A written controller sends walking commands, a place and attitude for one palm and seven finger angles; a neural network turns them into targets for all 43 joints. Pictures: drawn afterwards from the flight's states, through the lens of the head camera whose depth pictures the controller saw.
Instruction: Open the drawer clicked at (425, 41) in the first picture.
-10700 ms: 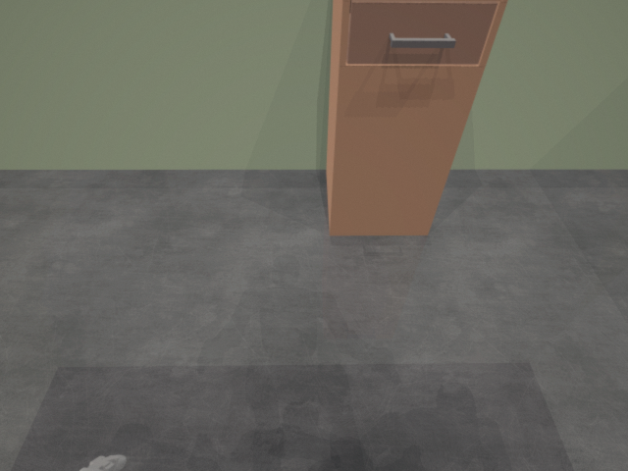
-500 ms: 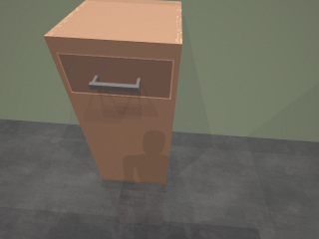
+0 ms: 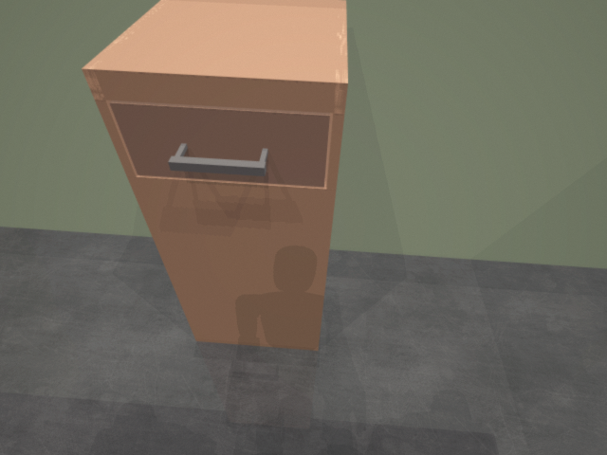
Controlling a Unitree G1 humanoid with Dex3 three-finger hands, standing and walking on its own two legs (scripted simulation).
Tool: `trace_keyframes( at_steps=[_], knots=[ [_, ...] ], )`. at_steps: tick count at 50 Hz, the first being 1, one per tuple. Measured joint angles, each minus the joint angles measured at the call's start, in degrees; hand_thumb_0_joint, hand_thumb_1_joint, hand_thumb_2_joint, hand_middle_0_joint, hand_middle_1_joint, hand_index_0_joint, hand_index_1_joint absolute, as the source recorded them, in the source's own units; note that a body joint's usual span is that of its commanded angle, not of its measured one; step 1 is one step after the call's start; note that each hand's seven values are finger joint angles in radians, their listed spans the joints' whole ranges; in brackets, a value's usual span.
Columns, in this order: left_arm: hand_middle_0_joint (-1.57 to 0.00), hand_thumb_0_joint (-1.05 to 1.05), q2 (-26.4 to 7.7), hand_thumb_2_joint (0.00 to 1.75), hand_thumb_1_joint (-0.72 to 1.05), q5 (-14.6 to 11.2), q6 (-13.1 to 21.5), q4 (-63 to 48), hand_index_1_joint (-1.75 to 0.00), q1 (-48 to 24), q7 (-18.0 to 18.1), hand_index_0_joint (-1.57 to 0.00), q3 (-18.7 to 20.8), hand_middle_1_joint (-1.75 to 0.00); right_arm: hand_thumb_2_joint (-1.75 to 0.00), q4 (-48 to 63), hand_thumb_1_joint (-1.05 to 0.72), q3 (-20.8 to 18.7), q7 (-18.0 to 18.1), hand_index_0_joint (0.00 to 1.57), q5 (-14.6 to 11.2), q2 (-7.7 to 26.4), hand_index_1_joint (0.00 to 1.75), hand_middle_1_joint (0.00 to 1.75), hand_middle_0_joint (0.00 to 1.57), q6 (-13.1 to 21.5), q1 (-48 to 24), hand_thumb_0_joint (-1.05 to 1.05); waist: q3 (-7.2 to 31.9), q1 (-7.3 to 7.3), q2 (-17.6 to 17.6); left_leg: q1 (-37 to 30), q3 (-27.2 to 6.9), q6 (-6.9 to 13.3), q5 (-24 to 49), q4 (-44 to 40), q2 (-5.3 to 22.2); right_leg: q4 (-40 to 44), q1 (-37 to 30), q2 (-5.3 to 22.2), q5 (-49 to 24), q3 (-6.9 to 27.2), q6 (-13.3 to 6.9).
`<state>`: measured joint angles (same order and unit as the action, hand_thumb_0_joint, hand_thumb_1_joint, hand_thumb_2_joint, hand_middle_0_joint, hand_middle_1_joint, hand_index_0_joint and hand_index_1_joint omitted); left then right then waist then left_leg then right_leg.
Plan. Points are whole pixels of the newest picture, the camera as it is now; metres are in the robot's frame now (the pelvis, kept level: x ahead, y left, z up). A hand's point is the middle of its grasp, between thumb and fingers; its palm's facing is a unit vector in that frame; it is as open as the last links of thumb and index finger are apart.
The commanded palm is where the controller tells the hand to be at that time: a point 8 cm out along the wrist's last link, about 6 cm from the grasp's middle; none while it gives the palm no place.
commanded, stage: look again from close up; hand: left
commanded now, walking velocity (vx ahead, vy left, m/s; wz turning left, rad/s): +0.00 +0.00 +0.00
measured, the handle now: (220, 158) +0.59 +0.19 +0.07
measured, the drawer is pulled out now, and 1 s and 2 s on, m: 0.00 0.00 0.00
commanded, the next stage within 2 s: come to a stop and stand still in 0.34 s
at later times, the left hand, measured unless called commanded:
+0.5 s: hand out of the picture +0.01 +0.15 -0.17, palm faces +0.04 -0.99 -0.15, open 7.4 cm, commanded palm none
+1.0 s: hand out of the picture +0.05 +0.17 -0.17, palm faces +0.00 -0.98 -0.20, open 7.3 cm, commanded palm none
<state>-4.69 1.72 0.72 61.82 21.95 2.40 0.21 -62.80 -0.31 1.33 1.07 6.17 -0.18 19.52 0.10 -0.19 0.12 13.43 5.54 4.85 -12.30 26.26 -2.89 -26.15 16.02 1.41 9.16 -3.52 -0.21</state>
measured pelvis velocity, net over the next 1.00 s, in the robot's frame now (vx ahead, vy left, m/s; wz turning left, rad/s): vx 0.05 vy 0.00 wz -0.01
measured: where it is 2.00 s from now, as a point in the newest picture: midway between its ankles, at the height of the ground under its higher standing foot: outside the picture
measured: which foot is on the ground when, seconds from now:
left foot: down 0.00-1.00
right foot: down 0.00-1.00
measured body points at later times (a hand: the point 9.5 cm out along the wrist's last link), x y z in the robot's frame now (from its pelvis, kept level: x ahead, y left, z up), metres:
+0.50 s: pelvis +0.02 +0.00 +0.00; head +0.02 +0.00 +0.45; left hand +0.00 +0.20 -0.16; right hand +0.01 -0.21 -0.16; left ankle +0.02 +0.06 -0.74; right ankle +0.05 -0.12 -0.74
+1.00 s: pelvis +0.05 +0.00 +0.00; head +0.05 -0.01 +0.45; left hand +0.05 +0.22 -0.15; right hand +0.05 -0.21 -0.16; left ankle +0.02 +0.06 -0.74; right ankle +0.05 -0.12 -0.74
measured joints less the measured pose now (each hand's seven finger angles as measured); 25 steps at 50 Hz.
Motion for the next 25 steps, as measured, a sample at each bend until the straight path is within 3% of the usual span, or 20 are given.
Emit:
trace_keyframes(
  at_steps=[25],
  knots=[
    [-0.19,0.01,-1.18,0.9,0.91,-0.47,0.04,0.85,-0.3,-2.09,0.07,-0.2,-0.57,-0.3,-0.9,-1.36,-0.91,0.61,0.29,0.2,-0.32,0.9,0.29,0.3,0.2,0.59,-1.77,0.0,-1.09,0.07,-0.32,-4.13,-0.01,-0.23,-0.55,-3.11,-0.06,2.24,-3.64,-0.23,0.96,0.23,0.12]
  ],
)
